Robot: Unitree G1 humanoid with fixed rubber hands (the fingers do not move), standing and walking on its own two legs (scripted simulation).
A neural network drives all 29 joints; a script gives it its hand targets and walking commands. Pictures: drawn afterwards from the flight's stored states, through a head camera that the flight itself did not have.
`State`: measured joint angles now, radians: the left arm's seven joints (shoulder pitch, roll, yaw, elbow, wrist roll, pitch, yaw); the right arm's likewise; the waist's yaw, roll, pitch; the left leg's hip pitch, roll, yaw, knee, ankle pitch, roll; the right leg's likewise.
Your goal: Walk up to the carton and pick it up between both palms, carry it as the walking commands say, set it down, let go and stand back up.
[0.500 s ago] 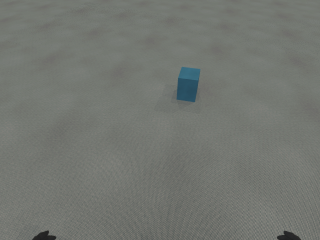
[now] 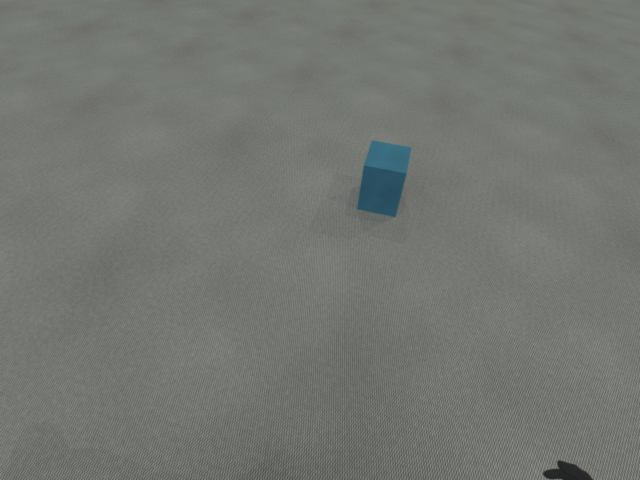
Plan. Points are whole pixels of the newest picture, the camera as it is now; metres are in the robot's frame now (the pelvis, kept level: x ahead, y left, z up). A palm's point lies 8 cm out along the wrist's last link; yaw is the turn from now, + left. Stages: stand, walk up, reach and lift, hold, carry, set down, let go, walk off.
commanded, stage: walk up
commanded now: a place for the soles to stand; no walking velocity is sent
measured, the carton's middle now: (383, 178) +1.56 -0.27 -0.63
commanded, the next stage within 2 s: none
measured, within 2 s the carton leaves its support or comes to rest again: neither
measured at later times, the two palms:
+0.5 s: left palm (121, 412) +0.23 +0.28 -0.07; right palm (588, 415) +0.27 -0.37 -0.08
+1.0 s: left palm (162, 320) +0.38 +0.27 -0.07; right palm (563, 336) +0.39 -0.37 -0.06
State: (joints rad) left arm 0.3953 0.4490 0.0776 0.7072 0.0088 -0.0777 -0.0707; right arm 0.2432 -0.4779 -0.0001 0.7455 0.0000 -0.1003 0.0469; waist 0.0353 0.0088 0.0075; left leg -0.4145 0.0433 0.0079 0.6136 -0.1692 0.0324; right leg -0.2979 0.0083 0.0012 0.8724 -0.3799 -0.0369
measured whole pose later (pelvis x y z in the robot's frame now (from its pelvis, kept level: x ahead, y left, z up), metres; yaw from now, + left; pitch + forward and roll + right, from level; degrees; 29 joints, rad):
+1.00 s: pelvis +0.28 -0.04 +0.00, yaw -3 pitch -2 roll +0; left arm 0.32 0.45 0.07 0.71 0.01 -0.07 -0.10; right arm 0.25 -0.48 0.00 0.75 0.00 -0.10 0.04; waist 0.02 0.00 0.00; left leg -0.32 0.05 0.04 0.63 -0.29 0.03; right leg -0.43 -0.03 0.01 0.78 -0.36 -0.02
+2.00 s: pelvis +0.59 -0.08 -0.01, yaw -5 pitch +0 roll -1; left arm 0.39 0.44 0.06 0.71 0.01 -0.08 -0.05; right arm 0.25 -0.47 0.00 0.75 0.00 -0.11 0.03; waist 0.03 0.03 0.02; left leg -0.44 0.06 0.05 0.68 -0.22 0.02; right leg -0.37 0.00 0.01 0.92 -0.40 -0.04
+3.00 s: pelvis +0.89 -0.13 -0.02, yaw -8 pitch +1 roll -2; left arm 0.42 0.45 0.05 0.71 0.01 -0.09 -0.02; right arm 0.25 -0.47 0.00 0.75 0.00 -0.08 0.03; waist 0.02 0.02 0.01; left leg -0.52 0.08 0.06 0.78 -0.41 0.02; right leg -0.38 -0.01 0.01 0.76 -0.41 -0.02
